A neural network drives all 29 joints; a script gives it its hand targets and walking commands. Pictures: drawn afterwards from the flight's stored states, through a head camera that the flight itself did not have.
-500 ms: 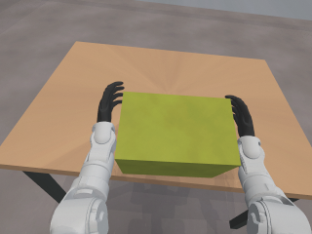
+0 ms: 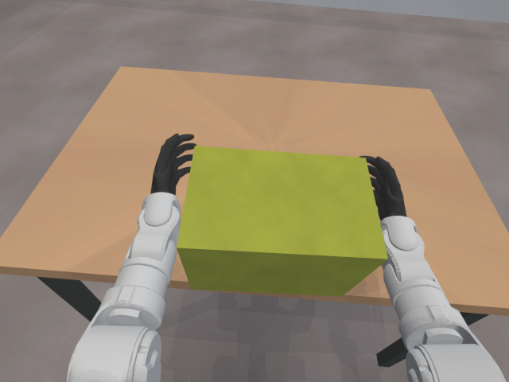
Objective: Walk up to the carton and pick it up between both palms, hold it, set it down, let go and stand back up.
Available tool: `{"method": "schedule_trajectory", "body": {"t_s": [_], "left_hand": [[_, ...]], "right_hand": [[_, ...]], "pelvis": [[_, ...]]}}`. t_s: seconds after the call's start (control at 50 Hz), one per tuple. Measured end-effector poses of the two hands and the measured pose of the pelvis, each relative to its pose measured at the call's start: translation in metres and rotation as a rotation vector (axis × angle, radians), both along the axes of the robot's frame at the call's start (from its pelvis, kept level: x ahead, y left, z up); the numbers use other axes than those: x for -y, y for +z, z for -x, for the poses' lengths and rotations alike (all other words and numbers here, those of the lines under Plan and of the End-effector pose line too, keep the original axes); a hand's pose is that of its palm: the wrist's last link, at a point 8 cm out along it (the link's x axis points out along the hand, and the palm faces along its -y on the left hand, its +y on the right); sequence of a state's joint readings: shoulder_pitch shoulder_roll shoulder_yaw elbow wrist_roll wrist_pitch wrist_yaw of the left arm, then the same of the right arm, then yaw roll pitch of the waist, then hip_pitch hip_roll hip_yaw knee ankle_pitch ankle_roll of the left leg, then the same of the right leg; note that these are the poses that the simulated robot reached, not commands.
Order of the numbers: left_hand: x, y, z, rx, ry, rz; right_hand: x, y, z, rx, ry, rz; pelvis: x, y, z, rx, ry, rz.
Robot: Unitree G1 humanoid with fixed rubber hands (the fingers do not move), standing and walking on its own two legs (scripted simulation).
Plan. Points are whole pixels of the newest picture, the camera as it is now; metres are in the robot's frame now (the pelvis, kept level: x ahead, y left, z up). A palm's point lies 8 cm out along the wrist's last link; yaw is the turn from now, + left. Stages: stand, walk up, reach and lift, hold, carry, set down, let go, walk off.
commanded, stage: reach and lift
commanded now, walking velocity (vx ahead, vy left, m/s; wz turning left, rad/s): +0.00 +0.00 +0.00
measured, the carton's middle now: (274, 226) +0.36 -0.02 +0.04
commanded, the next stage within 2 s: hold in 1.72 s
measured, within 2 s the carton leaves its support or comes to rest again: neither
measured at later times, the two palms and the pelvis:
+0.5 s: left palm (129, 163) +0.38 +0.19 +0.17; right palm (389, 191) +0.36 -0.17 +0.15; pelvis +0.02 +0.02 +0.00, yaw +1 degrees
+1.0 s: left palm (128, 154) +0.37 +0.18 +0.19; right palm (401, 180) +0.35 -0.18 +0.18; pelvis +0.01 +0.02 +0.00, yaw +0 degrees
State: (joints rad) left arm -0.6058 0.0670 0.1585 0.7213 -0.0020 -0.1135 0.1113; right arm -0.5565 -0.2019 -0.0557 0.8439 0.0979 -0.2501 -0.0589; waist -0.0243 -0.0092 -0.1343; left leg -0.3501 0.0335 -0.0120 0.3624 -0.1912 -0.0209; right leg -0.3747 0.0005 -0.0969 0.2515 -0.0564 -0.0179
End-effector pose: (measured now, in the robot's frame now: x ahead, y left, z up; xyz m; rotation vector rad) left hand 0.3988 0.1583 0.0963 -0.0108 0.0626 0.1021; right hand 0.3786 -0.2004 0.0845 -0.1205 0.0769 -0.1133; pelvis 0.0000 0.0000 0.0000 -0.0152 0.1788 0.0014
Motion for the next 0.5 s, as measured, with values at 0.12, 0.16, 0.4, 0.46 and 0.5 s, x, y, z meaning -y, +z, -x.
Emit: {"method": "schedule_trajectory", "body": {"t_s": [0.12,0.16,0.4,0.46,0.5], "left_hand": [[-0.002,0.030,-0.001,0.011,-0.003,-0.002],[-0.004,0.040,-0.001,0.014,-0.003,-0.005],[-0.027,0.069,0.015,0.009,-0.030,-0.015],[-0.031,0.070,0.020,0.003,-0.033,-0.011],[-0.033,0.070,0.024,-0.001,-0.034,-0.008]], "right_hand": [[-0.002,0.026,0.000,0.010,-0.014,-0.048],[-0.004,0.036,0.000,0.013,-0.016,-0.050],[-0.025,0.065,0.013,0.010,-0.020,-0.049],[-0.029,0.066,0.019,0.006,-0.021,-0.056],[-0.031,0.066,0.023,0.002,-0.023,-0.061]], "pelvis": [[-0.001,0.001,-0.008,0.054,0.011,0.002],[-0.002,0.002,-0.010,0.079,0.013,0.001],[-0.013,0.003,-0.019,0.233,0.027,0.006],[-0.017,0.002,-0.018,0.247,0.025,0.009],[-0.020,0.002,-0.017,0.252,0.021,0.011]]}}
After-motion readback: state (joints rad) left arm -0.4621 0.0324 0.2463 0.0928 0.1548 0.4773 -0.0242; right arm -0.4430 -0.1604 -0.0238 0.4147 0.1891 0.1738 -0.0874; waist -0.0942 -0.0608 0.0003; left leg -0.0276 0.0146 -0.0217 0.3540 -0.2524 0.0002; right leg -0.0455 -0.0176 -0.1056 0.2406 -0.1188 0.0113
